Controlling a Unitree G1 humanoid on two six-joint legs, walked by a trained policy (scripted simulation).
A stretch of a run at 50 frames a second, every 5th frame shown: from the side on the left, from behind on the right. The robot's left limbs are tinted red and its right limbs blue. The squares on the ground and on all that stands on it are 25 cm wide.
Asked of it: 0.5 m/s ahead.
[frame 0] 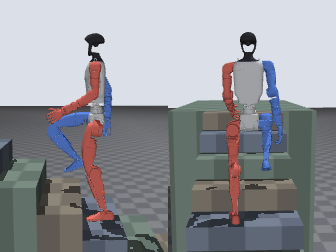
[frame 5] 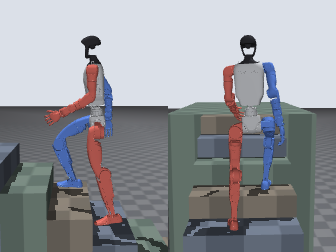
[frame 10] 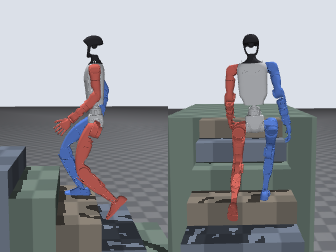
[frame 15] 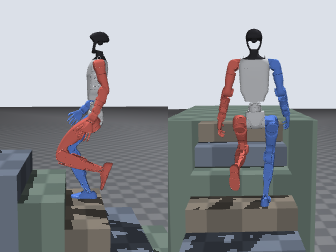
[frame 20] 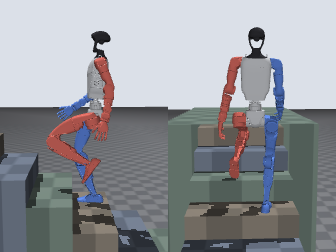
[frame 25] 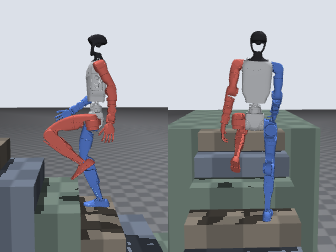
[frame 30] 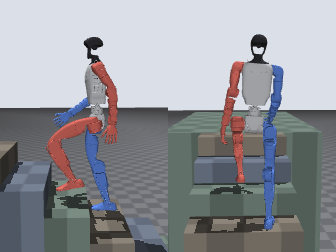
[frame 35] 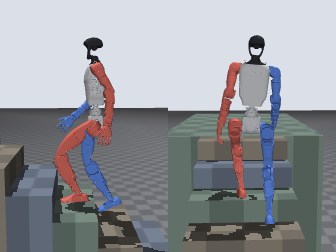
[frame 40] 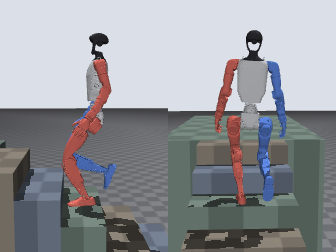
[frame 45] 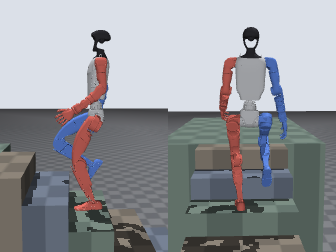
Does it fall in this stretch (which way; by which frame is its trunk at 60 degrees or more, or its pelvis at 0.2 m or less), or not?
no
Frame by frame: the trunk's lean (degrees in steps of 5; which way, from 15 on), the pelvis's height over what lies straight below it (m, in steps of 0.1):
0: 0, 0.8
5: 5, 0.8
10: 5, 0.7
15: 5, 0.7
20: 5, 0.8
25: 5, 0.8
30: 5, 0.8
35: 5, 0.8
40: 5, 0.7
45: 5, 0.7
